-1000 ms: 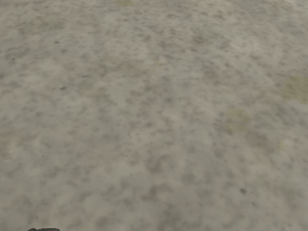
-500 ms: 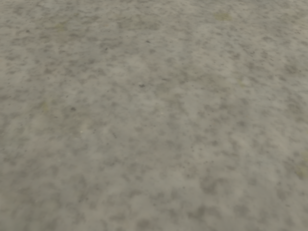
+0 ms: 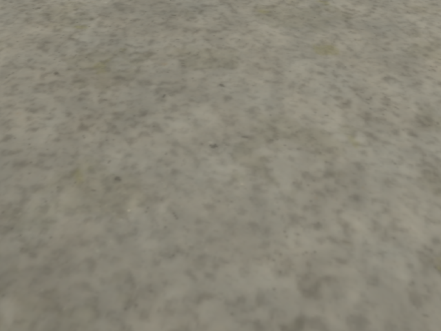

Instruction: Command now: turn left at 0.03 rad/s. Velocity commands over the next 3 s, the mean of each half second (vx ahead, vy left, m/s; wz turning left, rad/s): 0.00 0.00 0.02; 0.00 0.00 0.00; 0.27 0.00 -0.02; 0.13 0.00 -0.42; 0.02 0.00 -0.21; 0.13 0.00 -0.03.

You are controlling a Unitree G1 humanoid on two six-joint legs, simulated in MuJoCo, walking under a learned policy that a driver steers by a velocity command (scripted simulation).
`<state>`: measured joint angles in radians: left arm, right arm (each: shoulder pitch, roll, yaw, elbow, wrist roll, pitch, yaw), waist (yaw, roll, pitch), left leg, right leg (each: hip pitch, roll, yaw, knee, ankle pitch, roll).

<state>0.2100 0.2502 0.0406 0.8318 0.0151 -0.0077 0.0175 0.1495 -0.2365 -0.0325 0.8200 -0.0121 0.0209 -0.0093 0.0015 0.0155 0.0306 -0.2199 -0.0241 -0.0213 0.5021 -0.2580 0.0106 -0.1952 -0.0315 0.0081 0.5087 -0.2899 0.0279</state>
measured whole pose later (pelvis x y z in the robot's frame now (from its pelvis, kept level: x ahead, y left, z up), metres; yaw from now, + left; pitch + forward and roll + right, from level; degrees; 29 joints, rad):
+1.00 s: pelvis +0.00 -0.02 +0.00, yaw +0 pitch -2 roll +0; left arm 0.25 0.21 0.01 1.08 0.00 -0.01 0.04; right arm 0.22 -0.20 -0.02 1.11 0.00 0.01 -0.04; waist 0.00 0.00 0.04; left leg -0.21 0.01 -0.03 0.48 -0.25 -0.02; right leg -0.18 0.00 0.00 0.48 -0.27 0.00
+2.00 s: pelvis +0.27 -0.02 +0.00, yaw -16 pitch +3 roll +1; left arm 0.16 0.29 0.07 0.80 0.00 -0.01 0.02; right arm 0.10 -0.28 -0.05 0.80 -0.01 -0.02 -0.07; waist 0.04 0.01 0.04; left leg -0.59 0.02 -0.13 0.90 -0.32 -0.07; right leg -0.40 0.13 0.10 0.43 -0.07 -0.09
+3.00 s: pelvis +0.37 +0.00 -0.01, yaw -21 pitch +0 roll +0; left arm 0.32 0.27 0.06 0.95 -0.02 -0.03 0.02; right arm 0.26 -0.27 -0.07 0.91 0.02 -0.10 0.01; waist 0.01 -0.04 0.01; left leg -0.26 -0.01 0.04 0.56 -0.30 0.05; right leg -0.17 -0.02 0.07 0.61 -0.41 -0.02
